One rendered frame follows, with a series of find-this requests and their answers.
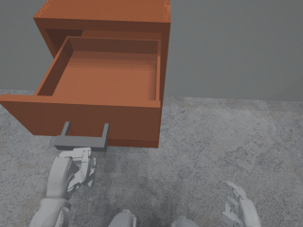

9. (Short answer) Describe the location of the robot left thigh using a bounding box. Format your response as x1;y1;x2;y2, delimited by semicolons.
108;212;137;227

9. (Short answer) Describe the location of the robot left forearm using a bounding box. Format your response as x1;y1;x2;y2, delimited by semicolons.
29;197;71;227

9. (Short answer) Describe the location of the left robot hand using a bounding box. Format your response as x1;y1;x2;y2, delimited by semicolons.
46;147;98;201

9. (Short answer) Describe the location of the handle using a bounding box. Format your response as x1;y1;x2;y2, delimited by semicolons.
53;121;110;152

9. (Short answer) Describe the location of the right robot hand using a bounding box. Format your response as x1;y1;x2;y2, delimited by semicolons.
223;181;262;227

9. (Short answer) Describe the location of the drawer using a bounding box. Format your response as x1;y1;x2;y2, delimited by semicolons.
0;36;161;141

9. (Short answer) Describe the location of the cabinet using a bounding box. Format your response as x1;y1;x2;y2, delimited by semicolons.
33;0;171;148

